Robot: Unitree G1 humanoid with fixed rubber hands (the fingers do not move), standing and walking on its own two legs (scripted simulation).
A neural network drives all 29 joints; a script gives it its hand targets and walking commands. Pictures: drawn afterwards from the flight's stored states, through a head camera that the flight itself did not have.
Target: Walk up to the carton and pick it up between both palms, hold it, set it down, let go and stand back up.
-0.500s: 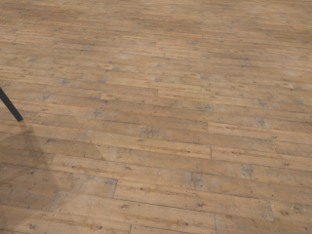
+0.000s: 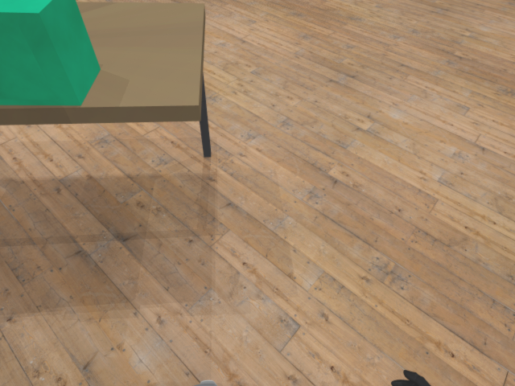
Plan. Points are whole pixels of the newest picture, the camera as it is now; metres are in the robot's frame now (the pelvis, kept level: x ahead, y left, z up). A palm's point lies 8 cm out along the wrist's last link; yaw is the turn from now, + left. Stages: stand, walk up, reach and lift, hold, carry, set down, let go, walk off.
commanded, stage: walk up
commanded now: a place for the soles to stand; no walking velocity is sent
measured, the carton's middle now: (14, 45) +0.80 +0.63 +0.11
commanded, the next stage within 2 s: none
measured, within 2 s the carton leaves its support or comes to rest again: neither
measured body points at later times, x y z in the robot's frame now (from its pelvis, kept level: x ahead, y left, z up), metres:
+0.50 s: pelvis +0.22 +0.05 +0.01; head +0.23 +0.04 +0.46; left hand +0.21 +0.32 -0.10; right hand +0.33 -0.19 -0.14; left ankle +0.12 +0.11 -0.67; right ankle +0.30 -0.04 -0.72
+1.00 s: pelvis +0.37 +0.21 +0.00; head +0.39 +0.24 +0.45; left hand +0.21 +0.40 -0.14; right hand +0.61 +0.09 -0.13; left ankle +0.39 +0.32 -0.72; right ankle +0.37 +0.02 -0.63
